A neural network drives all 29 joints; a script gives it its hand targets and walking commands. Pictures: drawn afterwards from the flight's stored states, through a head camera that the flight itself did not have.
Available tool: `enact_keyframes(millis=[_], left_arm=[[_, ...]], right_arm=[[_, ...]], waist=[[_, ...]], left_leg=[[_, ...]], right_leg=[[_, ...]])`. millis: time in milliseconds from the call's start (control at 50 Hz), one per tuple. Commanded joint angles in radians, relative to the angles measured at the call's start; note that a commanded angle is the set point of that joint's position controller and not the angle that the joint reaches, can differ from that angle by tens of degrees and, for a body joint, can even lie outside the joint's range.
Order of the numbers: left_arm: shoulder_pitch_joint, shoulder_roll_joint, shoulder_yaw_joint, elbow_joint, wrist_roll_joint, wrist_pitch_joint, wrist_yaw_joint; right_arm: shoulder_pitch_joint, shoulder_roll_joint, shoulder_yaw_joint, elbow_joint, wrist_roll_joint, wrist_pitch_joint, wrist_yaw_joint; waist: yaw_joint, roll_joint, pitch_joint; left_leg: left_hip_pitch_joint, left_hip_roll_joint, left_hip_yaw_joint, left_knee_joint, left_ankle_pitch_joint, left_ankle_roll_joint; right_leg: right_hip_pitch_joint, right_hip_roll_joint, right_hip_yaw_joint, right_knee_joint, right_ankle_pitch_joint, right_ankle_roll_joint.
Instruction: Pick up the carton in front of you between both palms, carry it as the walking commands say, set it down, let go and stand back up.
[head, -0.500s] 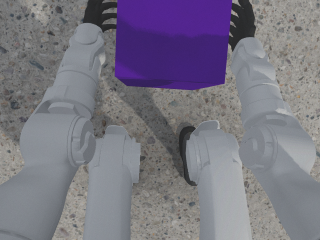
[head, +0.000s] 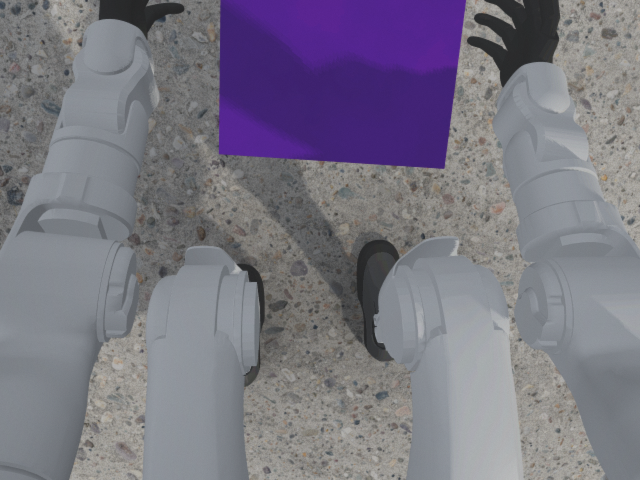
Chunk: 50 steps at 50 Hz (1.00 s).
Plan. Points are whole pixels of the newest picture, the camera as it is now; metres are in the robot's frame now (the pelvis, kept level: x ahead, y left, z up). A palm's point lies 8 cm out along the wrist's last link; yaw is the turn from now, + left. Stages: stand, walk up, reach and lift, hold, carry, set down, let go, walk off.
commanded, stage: set down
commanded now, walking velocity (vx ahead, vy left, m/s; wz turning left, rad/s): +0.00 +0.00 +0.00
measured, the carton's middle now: (328, 74) +0.50 -0.03 -0.24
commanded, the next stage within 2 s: let go in 0.94 s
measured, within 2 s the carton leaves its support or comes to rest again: neither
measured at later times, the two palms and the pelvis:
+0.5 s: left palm out of the picture +0.54 +0.17 +0.00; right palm out of the picture +0.50 -0.22 +0.01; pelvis +0.01 +0.00 +0.12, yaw +0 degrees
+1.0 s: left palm out of the picture +0.54 +0.17 +0.16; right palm out of the picture +0.49 -0.23 +0.16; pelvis +0.04 +0.00 +0.26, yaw +0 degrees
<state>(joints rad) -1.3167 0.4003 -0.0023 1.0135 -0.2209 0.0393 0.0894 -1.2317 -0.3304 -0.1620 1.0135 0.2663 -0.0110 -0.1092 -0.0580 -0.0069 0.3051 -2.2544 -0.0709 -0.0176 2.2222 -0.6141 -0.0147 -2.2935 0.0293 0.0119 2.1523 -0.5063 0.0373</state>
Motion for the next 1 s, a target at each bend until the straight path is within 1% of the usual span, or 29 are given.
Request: enact_keyframes(millis=[0,40,60,120,160,220,260,320,380,480,540,640,780,860,900,980], left_arm=[[-0.221,0.107,0.045,-0.192,0.018,0.009,0.010],[-0.194,0.102,0.071,-0.237,0.040,0.035,0.012],[-0.180,0.096,0.085,-0.240,0.051,0.048,0.012],[-0.141,0.063,0.126,-0.193,0.085,0.066,0.000],[-0.113,0.040,0.149,-0.150,0.105,0.061,-0.012],[-0.086,0.028,0.170,-0.112,0.127,0.048,-0.025],[-0.077,0.031,0.179,-0.107,0.136,0.042,-0.030],[-0.070,0.035,0.183,-0.129,0.143,0.041,-0.035],[-0.065,0.036,0.180,-0.178,0.144,0.049,-0.041],[-0.050,0.038,0.182,-0.268,0.150,0.075,-0.053],[-0.030,0.034,0.192,-0.296,0.160,0.089,-0.062],[0.020,0.018,0.213,-0.285,0.182,0.094,-0.079],[0.075,-0.001,0.235,-0.258,0.209,0.077,-0.100],[0.095,-0.006,0.241,-0.259,0.221,0.067,-0.110],[0.104,-0.014,0.244,-0.241,0.228,0.062,-0.116],[0.169,-0.036,0.260,-0.232,0.262,0.053,-0.113]], right_arm=[[-0.159,-0.136,-0.019,-0.207,-0.005,0.010,-0.017],[-0.127,-0.121,-0.035,-0.271,-0.027,0.041,-0.025],[-0.112,-0.108,-0.044,-0.283,-0.041,0.057,-0.027],[-0.075,-0.055,-0.070,-0.268,-0.086,0.084,-0.023],[-0.056,-0.022,-0.079,-0.246,-0.110,0.083,-0.017],[-0.040,-0.002,-0.090,-0.236,-0.131,0.076,-0.006],[-0.031,0.002,-0.098,-0.240,-0.142,0.075,-0.002],[-0.014,0.002,-0.106,-0.262,-0.151,0.079,0.001],[0.005,-0.001,-0.112,-0.301,-0.155,0.090,0.004],[0.034,-0.006,-0.120,-0.379,-0.160,0.114,0.012],[0.056,-0.001,-0.127,-0.406,-0.166,0.126,0.021],[0.102,0.020,-0.138,-0.404,-0.182,0.130,0.036],[0.151,0.040,-0.156,-0.389,-0.215,0.113,0.054],[0.173,0.049,-0.164,-0.391,-0.229,0.104,0.063],[0.182,0.061,-0.168,-0.373,-0.235,0.098,0.069],[0.239,0.067,-0.168,-0.363,-0.265,0.087,0.084]], waist=[[-0.028,0.083,-1.477],[-0.028,0.075,-1.510],[-0.028,0.070,-1.478],[-0.026,0.054,-1.307],[-0.020,0.042,-1.221],[-0.013,0.030,-1.194],[-0.012,0.026,-1.211],[-0.014,0.033,-1.264],[-0.020,0.051,-1.337],[-0.025,0.079,-1.442],[-0.023,0.085,-1.460],[-0.019,0.079,-1.420],[-0.019,0.064,-1.363],[-0.020,0.064,-1.350],[-0.018,0.064,-1.311],[-0.009,0.064,-1.303]], left_leg=[[0.687,0.021,0.052,-0.248,0.318,-0.007],[0.704,0.010,0.066,-0.285,0.290,-0.001],[0.685,0.006,0.070,-0.306,0.266,0.001],[0.587,0.002,0.070,-0.365,0.205,0.008],[0.533,0.002,0.065,-0.395,0.195,0.010],[0.507,0.001,0.060,-0.438,0.205,0.010],[0.515,-0.001,0.061,-0.470,0.212,0.010],[0.559,-0.004,0.065,-0.518,0.222,0.007],[0.634,-0.007,0.070,-0.568,0.242,0.003],[0.777,-0.014,0.073,-0.654,0.306,-0.004],[0.837,-0.016,0.072,-0.706,0.342,-0.007],[0.893,-0.015,0.066,-0.802,0.375,-0.010],[0.974,-0.012,0.050,-0.946,0.418,-0.011],[1.046,-0.008,0.041,-1.028,0.448,-0.013],[1.060,-0.005,0.036,-1.066,0.448,-0.013],[1.137,-0.002,0.026,-1.140,0.480,-0.016]], right_leg=[[0.799,0.006,-0.083,-0.160,0.348,0.004],[0.831,0.016,-0.094,-0.199,0.325,0.001],[0.821,0.020,-0.096,-0.222,0.302,0.000],[0.744,0.024,-0.090,-0.285,0.237,0.006],[0.704,0.024,-0.082,-0.316,0.226,0.011],[0.706,0.027,-0.077,-0.357,0.243,0.016],[0.727,0.029,-0.077,-0.388,0.254,0.018],[0.768,0.031,-0.081,-0.436,0.264,0.019],[0.814,0.034,-0.088,-0.487,0.278,0.018],[0.893,0.041,-0.098,-0.577,0.322,0.015],[0.929,0.043,-0.098,-0.631,0.347,0.015],[0.977,0.043,-0.093,-0.726,0.374,0.018],[1.079,0.039,-0.080,-0.866,0.418,0.018],[1.155,0.037,-0.072,-0.949,0.449,0.015],[1.171,0.034,-0.066,-0.987,0.449,0.014],[1.242,0.031,-0.059,-1.060,0.465,0.011]])
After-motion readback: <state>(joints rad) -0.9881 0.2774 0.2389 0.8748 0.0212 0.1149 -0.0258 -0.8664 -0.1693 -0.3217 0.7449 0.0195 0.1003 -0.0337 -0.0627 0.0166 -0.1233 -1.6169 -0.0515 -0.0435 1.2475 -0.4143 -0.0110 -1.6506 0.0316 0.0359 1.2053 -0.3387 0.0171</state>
